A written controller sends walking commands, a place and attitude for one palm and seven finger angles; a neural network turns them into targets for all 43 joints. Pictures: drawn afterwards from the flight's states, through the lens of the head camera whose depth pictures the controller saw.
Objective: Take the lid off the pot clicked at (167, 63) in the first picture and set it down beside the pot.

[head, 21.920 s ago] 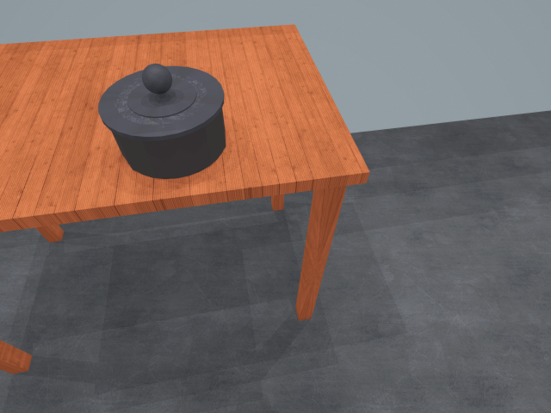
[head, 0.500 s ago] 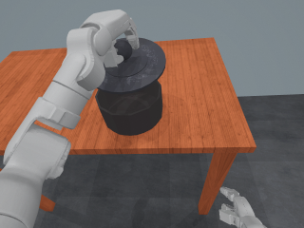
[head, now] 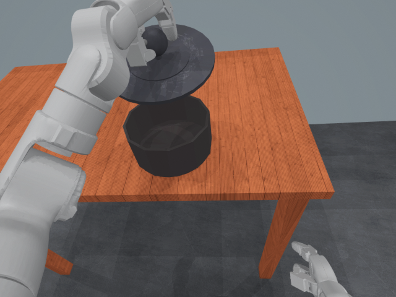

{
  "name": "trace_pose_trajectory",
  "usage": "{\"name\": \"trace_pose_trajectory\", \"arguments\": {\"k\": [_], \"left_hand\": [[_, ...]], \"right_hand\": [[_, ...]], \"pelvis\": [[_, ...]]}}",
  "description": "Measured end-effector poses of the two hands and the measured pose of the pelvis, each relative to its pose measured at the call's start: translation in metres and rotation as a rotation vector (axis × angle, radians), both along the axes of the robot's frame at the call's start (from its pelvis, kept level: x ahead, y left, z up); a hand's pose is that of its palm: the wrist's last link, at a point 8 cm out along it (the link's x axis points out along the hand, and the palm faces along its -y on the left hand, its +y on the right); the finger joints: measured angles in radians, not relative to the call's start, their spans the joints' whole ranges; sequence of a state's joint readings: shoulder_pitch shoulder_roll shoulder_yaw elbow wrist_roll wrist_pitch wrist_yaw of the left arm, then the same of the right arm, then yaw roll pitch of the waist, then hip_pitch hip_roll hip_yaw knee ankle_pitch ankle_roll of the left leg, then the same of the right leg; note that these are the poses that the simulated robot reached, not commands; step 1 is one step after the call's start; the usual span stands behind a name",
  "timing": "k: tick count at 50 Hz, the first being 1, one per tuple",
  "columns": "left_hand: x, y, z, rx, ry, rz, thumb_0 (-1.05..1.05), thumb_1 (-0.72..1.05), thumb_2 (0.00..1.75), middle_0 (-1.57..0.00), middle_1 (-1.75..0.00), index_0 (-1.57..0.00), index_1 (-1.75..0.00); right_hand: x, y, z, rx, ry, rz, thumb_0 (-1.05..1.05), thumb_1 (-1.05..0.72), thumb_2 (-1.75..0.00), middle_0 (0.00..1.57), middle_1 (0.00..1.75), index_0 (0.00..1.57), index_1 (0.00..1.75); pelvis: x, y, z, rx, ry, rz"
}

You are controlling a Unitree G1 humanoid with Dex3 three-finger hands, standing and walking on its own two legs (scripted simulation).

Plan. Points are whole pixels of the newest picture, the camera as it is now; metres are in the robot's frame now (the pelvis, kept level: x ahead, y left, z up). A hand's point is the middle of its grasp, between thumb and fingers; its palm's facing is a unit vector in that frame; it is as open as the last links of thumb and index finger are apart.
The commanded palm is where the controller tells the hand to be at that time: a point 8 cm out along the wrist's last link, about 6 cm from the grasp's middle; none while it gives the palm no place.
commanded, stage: lift the lid straight up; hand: left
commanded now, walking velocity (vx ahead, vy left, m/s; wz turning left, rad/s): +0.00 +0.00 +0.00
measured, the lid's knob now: (154, 42) +0.47 +0.09 +0.29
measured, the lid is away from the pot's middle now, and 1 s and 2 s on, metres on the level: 0.02 0.08 0.21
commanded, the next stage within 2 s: move the lid sideways beside the pot in 0.32 s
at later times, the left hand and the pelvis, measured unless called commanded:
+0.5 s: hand (140, 32) +0.45 +0.10 +0.32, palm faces -0.03 -0.10 -0.99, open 7.8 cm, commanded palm +0.40 +0.13 +0.39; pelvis +0.00 +0.01 +0.00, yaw +0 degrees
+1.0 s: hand (92, 40) +0.43 +0.18 +0.32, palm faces -0.01 -0.08 -1.00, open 7.8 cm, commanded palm +0.40 +0.19 +0.39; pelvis +0.00 +0.01 +0.00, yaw +1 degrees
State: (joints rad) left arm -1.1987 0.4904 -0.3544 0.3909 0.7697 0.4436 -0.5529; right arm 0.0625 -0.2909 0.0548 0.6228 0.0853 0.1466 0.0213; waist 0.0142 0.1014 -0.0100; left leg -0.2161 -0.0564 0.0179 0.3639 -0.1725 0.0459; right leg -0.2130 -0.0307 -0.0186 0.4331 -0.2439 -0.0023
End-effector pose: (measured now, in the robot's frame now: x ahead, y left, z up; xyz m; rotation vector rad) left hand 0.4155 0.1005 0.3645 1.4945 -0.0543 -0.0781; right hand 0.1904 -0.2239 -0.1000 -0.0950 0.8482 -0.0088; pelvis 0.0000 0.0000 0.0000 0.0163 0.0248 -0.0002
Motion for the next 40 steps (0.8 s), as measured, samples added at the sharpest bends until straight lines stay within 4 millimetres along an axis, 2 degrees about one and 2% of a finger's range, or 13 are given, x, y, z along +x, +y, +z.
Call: {"name": "trace_pose_trajectory", "arguments": {"k": [10,23,32,40], "left_hand": [[0.002,-0.002,0.015,-0.012,-0.008,0.016,-0.02,0.02,1.25,-0.93,-0.58,-0.85,-0.55],[0.011,0.003,0.011,-0.029,0.019,0.031,-0.02,0.02,1.25,-0.93,-0.58,-0.85,-0.55],[0.009,0.028,0.014,-0.034,-0.015,0.078,-0.02,0.02,1.24,-0.93,-0.58,-0.85,-0.55],[0.002,0.055,0.007,-0.025,0.003,0.133,-0.02,0.02,1.24,-0.93,-0.58,-0.85,-0.55]], "right_hand": [[0.008,0.009,0.001,0.005,-0.004,0.022,0.01,-0.91,-0.9,0.19,0.3,0.2,0.3],[0.003,0.007,-0.001,-0.004,0.019,0.004,0.01,-0.91,-0.9,0.19,0.3,0.2,0.3],[0.001,0.005,-0.001,-0.01,0.028,-0.009,0.01,-0.91,-0.9,0.19,0.3,0.2,0.3],[0.006,0.008,0.002,-0.021,0.026,0.006,0.01,-0.91,-0.9,0.19,0.3,0.2,0.3]], "pelvis": [[0.0,0.001,0.0,0.001,0.006,0.005],[0.004,0.005,0.0,0.0,0.013,-0.003],[0.006,0.007,0.0,-0.001,0.017,-0.011],[0.003,0.008,0.0,-0.004,0.013,0.0]]}}
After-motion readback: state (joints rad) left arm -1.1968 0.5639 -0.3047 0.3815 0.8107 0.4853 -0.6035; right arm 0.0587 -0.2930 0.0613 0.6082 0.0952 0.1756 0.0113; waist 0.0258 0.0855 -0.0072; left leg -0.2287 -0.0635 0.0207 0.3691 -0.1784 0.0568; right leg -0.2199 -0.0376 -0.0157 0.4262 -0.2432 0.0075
